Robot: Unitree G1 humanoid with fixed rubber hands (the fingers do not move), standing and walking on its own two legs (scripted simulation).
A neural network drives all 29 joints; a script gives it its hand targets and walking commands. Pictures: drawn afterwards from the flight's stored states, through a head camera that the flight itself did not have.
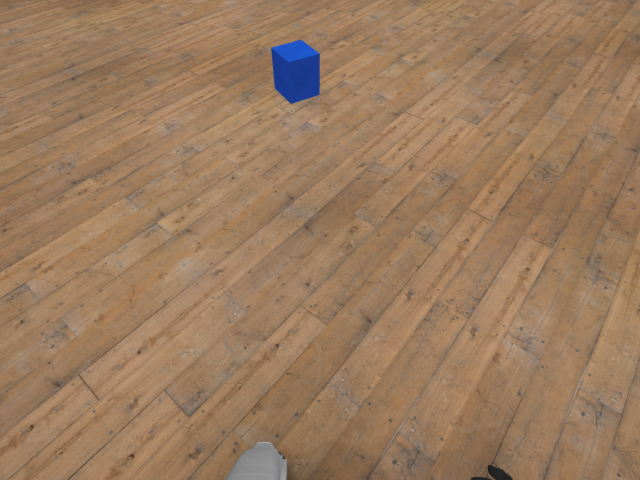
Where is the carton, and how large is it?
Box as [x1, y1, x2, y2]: [271, 40, 319, 103]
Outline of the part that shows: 301,40 271,48 275,88 290,103 319,94 319,54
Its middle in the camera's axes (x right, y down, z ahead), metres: -0.13 -0.98 +2.28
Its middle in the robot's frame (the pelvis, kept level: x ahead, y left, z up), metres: +2.27 +0.37 -0.64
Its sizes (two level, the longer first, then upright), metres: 0.210 0.200 0.250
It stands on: the floor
